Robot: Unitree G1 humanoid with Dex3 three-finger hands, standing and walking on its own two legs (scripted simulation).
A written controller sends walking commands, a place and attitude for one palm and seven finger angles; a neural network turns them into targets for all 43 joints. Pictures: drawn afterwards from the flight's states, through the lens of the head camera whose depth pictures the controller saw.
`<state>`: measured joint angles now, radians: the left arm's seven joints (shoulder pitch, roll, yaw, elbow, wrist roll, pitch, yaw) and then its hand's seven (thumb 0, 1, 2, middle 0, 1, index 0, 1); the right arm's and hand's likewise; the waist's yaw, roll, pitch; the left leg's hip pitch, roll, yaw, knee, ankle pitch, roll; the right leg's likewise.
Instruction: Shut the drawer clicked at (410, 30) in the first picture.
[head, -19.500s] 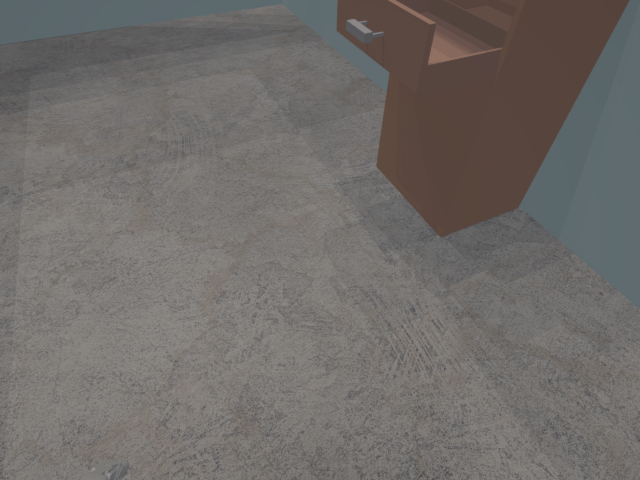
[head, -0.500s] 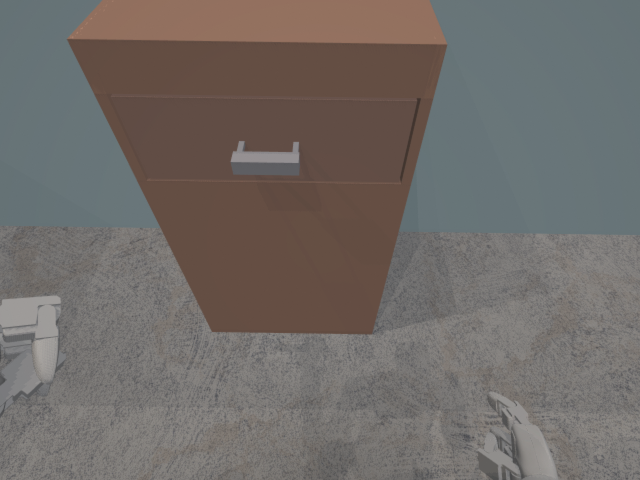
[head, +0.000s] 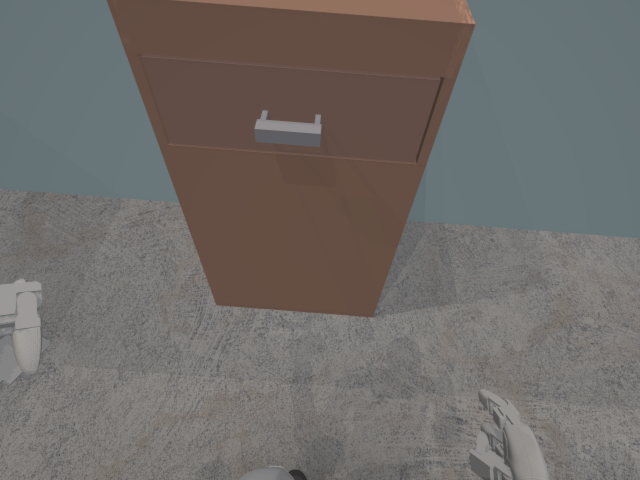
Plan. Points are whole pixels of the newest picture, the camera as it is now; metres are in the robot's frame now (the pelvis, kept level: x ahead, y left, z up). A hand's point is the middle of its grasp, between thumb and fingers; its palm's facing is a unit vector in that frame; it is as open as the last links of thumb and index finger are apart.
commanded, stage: step back with the hand held close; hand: left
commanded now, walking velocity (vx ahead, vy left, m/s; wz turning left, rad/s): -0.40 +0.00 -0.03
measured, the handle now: (290, 125) +0.67 +0.10 +0.04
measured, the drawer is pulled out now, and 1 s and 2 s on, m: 0.00 0.00 0.00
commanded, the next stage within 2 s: stop stepping back and stand still in 0.50 s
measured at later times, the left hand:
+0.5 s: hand out of the picture +0.12 +0.24 +0.17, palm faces +0.30 -0.84 -0.46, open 3.3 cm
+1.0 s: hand out of the picture +0.03 +0.23 +0.17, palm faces +0.34 -0.86 -0.39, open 3.3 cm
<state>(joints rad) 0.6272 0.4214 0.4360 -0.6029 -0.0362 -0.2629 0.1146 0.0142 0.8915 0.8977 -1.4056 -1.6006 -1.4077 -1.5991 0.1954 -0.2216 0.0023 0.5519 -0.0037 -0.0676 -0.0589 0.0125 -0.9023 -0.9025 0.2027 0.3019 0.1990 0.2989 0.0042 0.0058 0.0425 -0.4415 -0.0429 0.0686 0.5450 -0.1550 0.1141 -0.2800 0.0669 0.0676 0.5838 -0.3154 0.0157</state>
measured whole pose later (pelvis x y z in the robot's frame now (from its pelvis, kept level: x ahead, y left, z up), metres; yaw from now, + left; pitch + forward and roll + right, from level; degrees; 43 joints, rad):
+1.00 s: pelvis -0.17 +0.00 +0.01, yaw -4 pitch -1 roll +0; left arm 0.60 0.36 0.35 -0.50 -0.05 -0.19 0.14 0.01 0.89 0.90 -1.41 -1.60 -1.41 -1.60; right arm 0.28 -0.25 -0.01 0.67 0.02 -0.10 -0.08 0.01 -0.90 -0.90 0.20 0.30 0.20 0.30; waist 0.00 -0.01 -0.05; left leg -0.29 -0.03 0.01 0.52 -0.22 0.04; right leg -0.12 0.02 0.00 0.50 -0.36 -0.01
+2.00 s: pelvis -0.21 +0.00 +0.01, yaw -2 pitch -2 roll -1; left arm 0.44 0.17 0.01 1.19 0.01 0.02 0.02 0.01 0.91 0.90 -0.52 -0.67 -0.52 -0.67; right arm 0.33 -0.14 -0.01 1.12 -0.01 0.04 -0.04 0.01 -0.91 -0.90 0.20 0.30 0.20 0.30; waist 0.00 0.02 0.07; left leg -0.31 -0.04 -0.04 0.45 -0.12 0.04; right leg -0.13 0.02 -0.05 0.43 -0.28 -0.02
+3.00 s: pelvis -0.18 -0.03 +0.01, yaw -2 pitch -2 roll +0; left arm 0.34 0.08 0.02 1.17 0.00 -0.01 0.04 0.00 0.91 0.90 -0.20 -0.30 -0.20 -0.30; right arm 0.29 -0.11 -0.01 1.15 -0.01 0.00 -0.06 0.00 -0.91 -0.90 0.20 0.30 0.19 0.30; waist -0.01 0.02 0.06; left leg -0.26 -0.01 -0.05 0.48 -0.18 0.00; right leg -0.07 0.05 -0.06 0.43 -0.33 -0.06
